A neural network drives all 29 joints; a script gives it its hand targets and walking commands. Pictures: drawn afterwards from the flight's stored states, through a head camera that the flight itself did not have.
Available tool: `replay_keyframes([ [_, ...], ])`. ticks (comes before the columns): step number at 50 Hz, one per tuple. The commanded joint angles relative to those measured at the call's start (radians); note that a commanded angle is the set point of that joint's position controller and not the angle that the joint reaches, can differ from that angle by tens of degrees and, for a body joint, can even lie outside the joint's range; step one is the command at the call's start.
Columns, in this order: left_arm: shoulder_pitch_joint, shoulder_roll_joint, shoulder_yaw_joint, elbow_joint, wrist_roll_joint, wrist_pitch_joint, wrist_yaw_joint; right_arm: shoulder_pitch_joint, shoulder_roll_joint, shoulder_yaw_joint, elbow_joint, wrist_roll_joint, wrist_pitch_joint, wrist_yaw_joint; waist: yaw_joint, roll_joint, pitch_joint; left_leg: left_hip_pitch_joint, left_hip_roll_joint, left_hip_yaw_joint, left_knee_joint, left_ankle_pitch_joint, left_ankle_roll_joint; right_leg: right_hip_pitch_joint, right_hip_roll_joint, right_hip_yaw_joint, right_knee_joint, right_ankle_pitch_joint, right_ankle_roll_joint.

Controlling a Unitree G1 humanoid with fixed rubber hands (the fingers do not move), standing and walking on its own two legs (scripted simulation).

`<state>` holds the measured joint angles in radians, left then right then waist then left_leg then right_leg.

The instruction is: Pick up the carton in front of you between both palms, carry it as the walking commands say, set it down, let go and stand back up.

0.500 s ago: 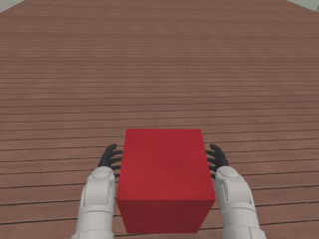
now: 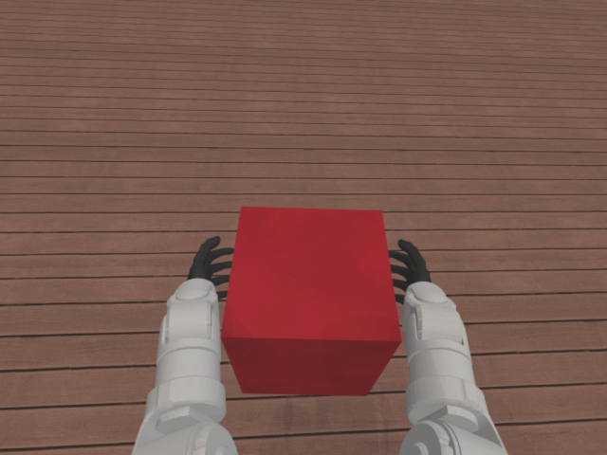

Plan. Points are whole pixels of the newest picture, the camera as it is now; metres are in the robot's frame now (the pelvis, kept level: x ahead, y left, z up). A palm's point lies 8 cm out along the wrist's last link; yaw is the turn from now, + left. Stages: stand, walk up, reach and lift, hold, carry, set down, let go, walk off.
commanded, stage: set down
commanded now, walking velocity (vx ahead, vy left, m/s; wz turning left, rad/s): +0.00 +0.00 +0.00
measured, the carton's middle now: (308, 307) +0.36 +0.01 -0.06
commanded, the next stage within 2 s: none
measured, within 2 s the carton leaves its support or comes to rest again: rests again in 1.98 s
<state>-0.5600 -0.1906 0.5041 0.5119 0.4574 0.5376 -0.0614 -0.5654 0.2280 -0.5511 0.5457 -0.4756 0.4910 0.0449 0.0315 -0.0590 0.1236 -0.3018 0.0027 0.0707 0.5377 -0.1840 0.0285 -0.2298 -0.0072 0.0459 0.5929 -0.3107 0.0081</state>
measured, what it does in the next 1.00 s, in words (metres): lowers itself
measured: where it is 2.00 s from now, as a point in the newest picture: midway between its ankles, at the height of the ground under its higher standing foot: outside the picture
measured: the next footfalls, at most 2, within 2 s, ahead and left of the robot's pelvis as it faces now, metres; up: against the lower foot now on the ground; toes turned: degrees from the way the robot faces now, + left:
none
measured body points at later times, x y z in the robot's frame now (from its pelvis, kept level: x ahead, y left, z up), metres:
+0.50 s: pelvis -0.03 -0.01 -0.11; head +0.20 +0.02 +0.27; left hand +0.40 +0.17 -0.19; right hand +0.40 -0.13 -0.18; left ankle +0.07 +0.11 -0.73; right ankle +0.01 -0.13 -0.73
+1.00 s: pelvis -0.06 +0.00 -0.25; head +0.24 +0.04 +0.09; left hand +0.44 +0.19 -0.35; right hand +0.45 -0.11 -0.34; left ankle +0.07 +0.11 -0.73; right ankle +0.01 -0.13 -0.73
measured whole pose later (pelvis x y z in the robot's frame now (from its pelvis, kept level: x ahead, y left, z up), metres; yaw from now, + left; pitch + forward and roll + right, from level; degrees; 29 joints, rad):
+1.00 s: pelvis -0.06 +0.00 -0.25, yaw -4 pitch +46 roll -4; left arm -1.02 0.04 0.42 0.61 0.24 0.34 0.00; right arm -1.02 0.06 -0.48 0.63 -0.18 0.28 -0.10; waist 0.05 -0.07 -0.12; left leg -2.04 0.01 -0.04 1.63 -0.40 0.01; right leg -1.93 0.07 0.01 1.68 -0.57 0.04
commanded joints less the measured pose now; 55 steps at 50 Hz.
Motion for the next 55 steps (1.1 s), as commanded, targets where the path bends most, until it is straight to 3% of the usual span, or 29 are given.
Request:
replay_keyframes([
  [1,-0.405,-0.554,-0.279,0.077,-0.094,-0.111,-0.137,-0.399,0.606,0.281,0.092,0.097,-0.097,0.127,0.0,0.048,-0.23,0.172,-0.082,-0.125,0.024,0.074,0.0,-0.337,0.118,0.025,-0.064,0.021,-0.035],
  [5,-0.405,-0.577,-0.37,0.073,-0.131,-0.249,-0.148,-0.397,0.642,0.362,0.072,0.142,-0.236,0.107,-0.005,0.046,-0.404,0.085,-0.097,-0.12,0.15,0.246,-0.01,-0.433,0.138,0.018,0.036,0.131,-0.019],
  [9,-0.48,-0.657,-0.521,0.059,-0.205,-0.375,-0.16,-0.479,0.714,0.548,0.046,0.235,-0.362,0.095,0.003,0.068,-0.696,0.011,-0.1,-0.128,0.311,0.402,-0.013,-0.552,0.158,0.013,0.172,0.248,0.001],
  [13,-0.549,-0.671,-0.667,-0.02,-0.278,-0.426,-0.161,-0.545,0.765,0.736,-0.051,0.323,-0.413,0.061,0.023,0.076,-1.083,-0.021,-0.105,-0.127,0.468,0.554,-0.011,-0.636,0.167,0.016,0.309,0.381,0.022],
  [15,-0.57,-0.67,-0.708,-0.047,-0.307,-0.422,-0.164,-0.56,0.781,0.778,-0.08,0.345,-0.404,0.042,0.026,0.071,-1.194,-0.119,-0.117,-0.106,0.513,0.531,-0.02,-0.629,0.169,0.016,0.362,0.424,0.032],
  [18,-0.598,-0.672,-0.704,-0.029,-0.316,-0.387,-0.183,-0.582,0.802,0.768,-0.065,0.346,-0.361,0.034,0.029,0.062,-1.173,-0.342,-0.133,-0.071,0.545,0.355,-0.034,-0.646,0.177,0.007,0.42,0.34,0.045],
  [21,-0.626,-0.695,-0.638,0.035,-0.282,-0.333,-0.207,-0.642,0.841,0.741,-0.023,0.342,-0.302,0.063,0.054,0.038,-1.065,-0.467,-0.138,-0.061,0.562,0.167,-0.022,-0.785,0.186,-0.012,0.445,0.138,0.05],
  [25,-0.667,-0.713,-0.555,0.109,-0.244,-0.269,-0.234,-0.715,0.844,0.665,0.042,0.323,-0.242,0.109,0.064,0.023,-0.986,-0.575,-0.134,-0.061,0.605,0.059,-0.014,-0.963,0.188,-0.03,0.492,-0.004,0.041],
  [31,-0.768,-0.721,-0.532,0.146,-0.252,-0.241,-0.238,-0.817,0.811,0.598,0.087,0.317,-0.227,0.128,0.05,0.039,-1.05,-0.667,-0.132,-0.064,0.708,0.064,-0.025,-1.157,0.2,-0.058,0.612,-0.031,0.029],
  [41,-0.925,-0.716,-0.613,0.115,-0.332,-0.233,-0.186,-0.983,0.763,0.63,0.091,0.389,-0.237,0.113,0.051,0.099,-1.283,-0.71,-0.135,-0.059,0.887,0.122,-0.06,-1.371,0.229,-0.102,0.825,-0.025,0.028],
  [55,-1.106,-0.623,-0.568,0.163,-0.36,-0.227,-0.157,-1.181,0.696,0.592,0.149,0.423,-0.226,0.085,0.079,0.072,-1.276,-0.907,-0.13,-0.044,1.082,0.042,-0.059,-1.579,0.229,-0.126,1.028,-0.111,0.034],
])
